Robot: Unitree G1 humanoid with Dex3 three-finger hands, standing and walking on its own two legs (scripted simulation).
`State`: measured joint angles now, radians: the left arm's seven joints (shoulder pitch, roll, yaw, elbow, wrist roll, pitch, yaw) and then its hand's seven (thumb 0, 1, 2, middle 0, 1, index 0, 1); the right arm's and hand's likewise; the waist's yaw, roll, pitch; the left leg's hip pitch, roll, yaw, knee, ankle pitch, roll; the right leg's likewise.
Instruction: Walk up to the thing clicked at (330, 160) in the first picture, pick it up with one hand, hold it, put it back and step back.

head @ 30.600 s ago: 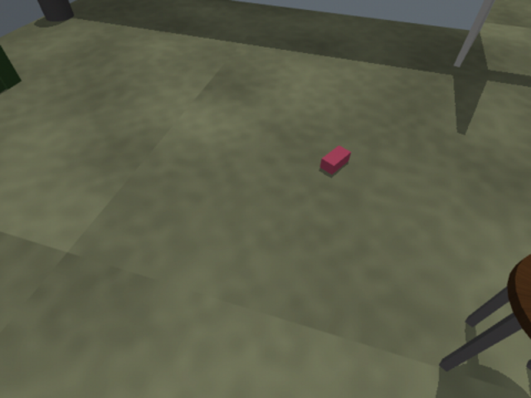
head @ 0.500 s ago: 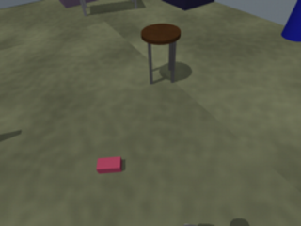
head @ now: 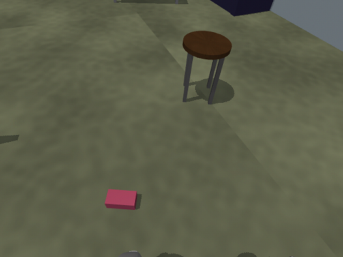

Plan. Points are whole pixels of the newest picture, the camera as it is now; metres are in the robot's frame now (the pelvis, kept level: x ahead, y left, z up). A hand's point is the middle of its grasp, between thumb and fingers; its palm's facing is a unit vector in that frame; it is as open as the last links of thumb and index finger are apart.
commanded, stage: walk up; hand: left
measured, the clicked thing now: (121, 199) +0.52 +0.26 -0.72
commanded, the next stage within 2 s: none
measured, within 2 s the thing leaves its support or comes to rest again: neither
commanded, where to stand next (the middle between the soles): +0.19 +0.01 m, yaw -2 degrees
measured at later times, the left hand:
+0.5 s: hand (69, 240) +0.18 +0.26 -0.13, palm faces -0.07 -0.90 -0.43, open 7.4 cm
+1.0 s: hand (69, 230) +0.21 +0.28 -0.16, palm faces -0.06 -0.95 -0.32, open 7.4 cm
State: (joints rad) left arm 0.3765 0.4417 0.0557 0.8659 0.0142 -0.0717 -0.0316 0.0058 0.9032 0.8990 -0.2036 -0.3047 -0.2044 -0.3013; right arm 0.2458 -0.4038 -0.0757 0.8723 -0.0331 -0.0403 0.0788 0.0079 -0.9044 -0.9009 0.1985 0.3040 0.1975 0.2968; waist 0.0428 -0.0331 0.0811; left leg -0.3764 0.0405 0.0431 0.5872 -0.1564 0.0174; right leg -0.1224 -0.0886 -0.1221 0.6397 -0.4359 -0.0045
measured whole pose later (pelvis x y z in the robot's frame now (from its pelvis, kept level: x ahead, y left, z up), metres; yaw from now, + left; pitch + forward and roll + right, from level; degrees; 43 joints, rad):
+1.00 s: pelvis +0.14 +0.02 +0.01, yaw -3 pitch -3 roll -1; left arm 0.19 0.39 0.02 1.04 0.00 -0.01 -0.01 0.01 0.91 0.90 -0.20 -0.30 -0.20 -0.30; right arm 0.20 -0.37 -0.01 1.02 -0.02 -0.03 0.01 0.01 -0.90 -0.90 0.20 0.30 0.20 0.30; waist 0.01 -0.04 0.08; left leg -0.26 0.04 0.03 0.58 -0.27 0.00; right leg -0.24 -0.02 0.00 0.52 -0.22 0.01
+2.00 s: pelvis +0.18 +0.01 +0.02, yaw -4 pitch -3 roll +0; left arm 0.06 0.34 0.02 1.15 0.01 0.00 -0.01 0.00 0.91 0.90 -0.20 -0.30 -0.20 -0.30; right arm 0.10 -0.35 -0.02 1.15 -0.01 -0.02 0.00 0.01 -0.90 -0.90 0.20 0.30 0.20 0.30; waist -0.01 0.00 0.05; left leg -0.08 0.05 0.06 0.34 -0.21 -0.03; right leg -0.12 -0.01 0.02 0.37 -0.21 0.01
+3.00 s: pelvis +0.16 +0.01 +0.03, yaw -4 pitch -3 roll +0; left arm 0.10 0.35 0.00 1.13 0.01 -0.01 -0.01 0.00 0.91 0.90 -0.20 -0.30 -0.20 -0.30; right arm 0.10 -0.35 -0.01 1.14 -0.02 0.00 0.01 0.00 -0.90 -0.90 0.20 0.30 0.20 0.30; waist 0.00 0.00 0.05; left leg -0.08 0.05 0.06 0.30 -0.16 -0.03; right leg -0.11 -0.01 0.02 0.31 -0.15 0.01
